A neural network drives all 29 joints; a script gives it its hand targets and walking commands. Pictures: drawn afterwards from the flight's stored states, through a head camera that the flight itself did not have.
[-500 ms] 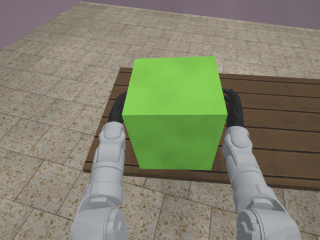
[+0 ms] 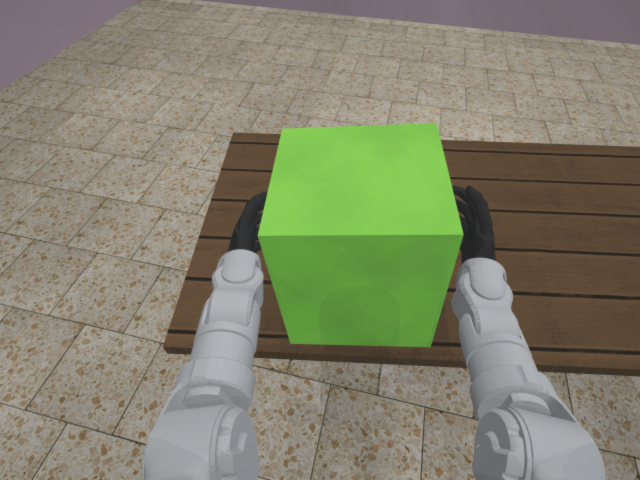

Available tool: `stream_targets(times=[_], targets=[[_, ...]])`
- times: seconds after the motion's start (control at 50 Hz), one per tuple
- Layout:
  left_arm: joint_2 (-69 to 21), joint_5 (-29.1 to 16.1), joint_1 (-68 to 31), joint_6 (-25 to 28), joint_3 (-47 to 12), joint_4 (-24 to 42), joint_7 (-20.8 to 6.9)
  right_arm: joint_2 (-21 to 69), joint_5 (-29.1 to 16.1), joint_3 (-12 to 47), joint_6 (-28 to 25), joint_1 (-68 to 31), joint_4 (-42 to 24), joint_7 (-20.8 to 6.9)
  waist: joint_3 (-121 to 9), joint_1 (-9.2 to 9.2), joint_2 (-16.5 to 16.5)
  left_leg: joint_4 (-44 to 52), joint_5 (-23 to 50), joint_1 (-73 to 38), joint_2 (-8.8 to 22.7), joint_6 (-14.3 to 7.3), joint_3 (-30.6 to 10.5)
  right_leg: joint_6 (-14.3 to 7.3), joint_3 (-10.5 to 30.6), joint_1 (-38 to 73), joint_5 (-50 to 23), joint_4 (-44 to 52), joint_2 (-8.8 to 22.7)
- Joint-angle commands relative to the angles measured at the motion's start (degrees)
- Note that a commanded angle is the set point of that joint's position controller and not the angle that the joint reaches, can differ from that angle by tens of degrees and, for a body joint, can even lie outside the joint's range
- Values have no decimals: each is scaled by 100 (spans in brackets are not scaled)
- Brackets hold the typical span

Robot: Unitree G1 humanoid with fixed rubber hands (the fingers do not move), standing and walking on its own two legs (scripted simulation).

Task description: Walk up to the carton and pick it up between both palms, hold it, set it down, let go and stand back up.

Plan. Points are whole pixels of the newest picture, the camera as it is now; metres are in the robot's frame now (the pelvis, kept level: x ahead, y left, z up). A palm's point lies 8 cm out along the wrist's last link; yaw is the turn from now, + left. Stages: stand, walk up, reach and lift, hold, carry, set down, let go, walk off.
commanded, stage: set down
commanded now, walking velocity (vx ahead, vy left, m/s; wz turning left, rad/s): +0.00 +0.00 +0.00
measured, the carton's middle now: (358, 241) +0.41 -0.06 +0.05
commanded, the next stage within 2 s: none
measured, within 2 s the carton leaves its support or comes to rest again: rests again in 1.40 s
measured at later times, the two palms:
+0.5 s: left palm (254, 259) +0.39 +0.09 +0.04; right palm (474, 261) +0.36 -0.21 +0.06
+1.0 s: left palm (260, 271) +0.39 +0.08 +0.02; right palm (474, 272) +0.35 -0.21 +0.04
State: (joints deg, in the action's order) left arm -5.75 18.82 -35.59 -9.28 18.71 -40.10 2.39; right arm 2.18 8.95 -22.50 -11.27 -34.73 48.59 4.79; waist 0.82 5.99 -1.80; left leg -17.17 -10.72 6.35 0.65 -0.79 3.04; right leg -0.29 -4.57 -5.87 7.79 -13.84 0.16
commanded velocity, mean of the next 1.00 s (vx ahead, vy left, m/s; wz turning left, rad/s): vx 0.00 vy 0.00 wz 0.00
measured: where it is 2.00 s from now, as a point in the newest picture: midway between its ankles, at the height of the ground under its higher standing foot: outside the picture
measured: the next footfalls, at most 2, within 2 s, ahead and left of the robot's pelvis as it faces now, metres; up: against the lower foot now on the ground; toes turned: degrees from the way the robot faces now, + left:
none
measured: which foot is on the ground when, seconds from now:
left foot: down 0.00-1.00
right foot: down 0.00-1.00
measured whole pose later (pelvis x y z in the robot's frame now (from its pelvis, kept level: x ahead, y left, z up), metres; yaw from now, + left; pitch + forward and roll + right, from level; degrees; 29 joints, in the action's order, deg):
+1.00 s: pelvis +0.00 -0.01 +0.00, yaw -1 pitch +9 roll +0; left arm -4.2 19.4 -38.1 8.0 22.9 -56.6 3.6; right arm 4.4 19.7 -31.6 -19.7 -35.7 53.2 3.8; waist -2.9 5.9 0.3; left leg -18.1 -9.7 17.6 1.1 -0.4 3.9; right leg -0.9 -4.2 -18.0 6.9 -15.8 -0.1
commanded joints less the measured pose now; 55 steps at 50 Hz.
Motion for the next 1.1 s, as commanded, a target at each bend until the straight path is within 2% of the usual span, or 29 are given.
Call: stream_targets(times=[0.0, 0.04, 0.1, 0.12, 0.16, 0.18, 0.2, 0.3, 0.42, 0.44, 0.54, 0.64, 0.72, 0.98, 1.08], targets=[[-2834, -258, -3704, 661, -1955, 848, -505, 2594, 300, 1927, -296, -3323, -707, -789, -3102, 12, 161, -74, 1976, -894, -20, 370, -3, 312, -276, 1126, -3082, -447, -189], [-2863, -225, -3720, 715, -1940, 823, -497, 2647, 323, 1885, -288, -3243, -584, -796, -3090, -1, 225, -72, 1971, -813, -35, 374, 9, 314, -261, 1159, -3197, -494, -162], [-2830, -245, -3757, 821, -1898, 719, -513, 2734, 412, 1869, -325, -3278, -621, -798, -3202, -27, 153, -40, 1842, -547, -61, 314, 29, 352, -202, 1322, -3405, -589, -125], [-2840, -233, -3740, 846, -1873, 683, -515, 2752, 453, 1840, -323, -3209, -539, -798, -3169, 33, 115, -18, 1799, -523, -52, 312, 15, 354, -200, 1340, -3457, -593, -128], [-2772, -194, -3738, 888, -1746, 516, -535, 2777, 520, 1775, -309, -3175, -469, -803, -3105, 3, 67, 29, 1660, -387, -64, 266, 19, 379, -165, 1383, -3463, -600, -93], [-2746, -167, -3702, 904, -1697, 482, -556, 2770, 568, 1746, -309, -3132, -446, -800, -3082, 46, 57, 49, 1554, -329, -64, 247, 25, 389, -146, 1439, -3494, -603, -80], [-2753, -167, -3718, 940, -1657, 410, -572, 2779, 613, 1717, -328, -3155, -461, -801, -3162, 6, 64, 78, 1501, -239, -77, 220, 52, 407, -133, 1481, -3523, -618, -67], [-2748, -147, -3783, 1157, -1629, 246, -561, 2892, 740, 1623, -456, -3138, -348, -823, -3320, 23, 112, 44, 1626, -231, -46, 250, 36, 388, -143, 1430, -3653, -672, -54], [-2831, -164, -4053, 1454, -1676, 114, -479, 2900, 935, 1433, -591, -3208, -217, -843, -3586, 93, 259, -14, 1632, -259, -3, 309, 20, 323, -150, 1125, -3434, -669, -78], [-2803, -139, -4032, 1495, -1623, -1, -465, 2937, 965, 1450, -591, -3167, -136, -857, -3521, 29, 210, -26, 1632, -257, 9, 309, 39, 321, -156, 1091, -3334, -656, -79], [-2713, -58, -3940, 1617, -1381, -335, -495, 2927, 1098, 1279, -619, -3087, 44, -869, -3341, 47, 100, 90, 1314, -3, 19, 239, 28, 324, -117, 1124, -3154, -623, -50], [-2753, 4, -3972, 1802, -1332, -445, -426, 2900, 1211, 1174, -763, -3114, 114, -894, -3540, 32, 225, -45, 1588, -211, 53, 308, 39, 262, -145, 860, -3081, -614, -72], [-2717, 73, -4017, 1943, -1223, -597, -408, 2959, 1326, 1060, -805, -3064, 245, -899, -3506, 26, 222, -19, 1425, -58, 58, 283, 64, 262, -120, 820, -2955, -606, -52], [-2735, 189, -3914, 2455, -1195, -838, -320, 3073, 1536, 1029, -1098, -2865, 494, -854, -3769, 38, 195, -115, 1574, 251, 73, 262, 48, 251, -77, 782, -3336, -731, -25], [-2609, 288, -3777, 2559, -1019, -1138, -366, 3119, 1622, 960, -1155, -2768, 607, -826, -3596, 2, 116, -22, 1277, 561, 48, 180, 69, 275, -35, 906, -3274, -748, 20]])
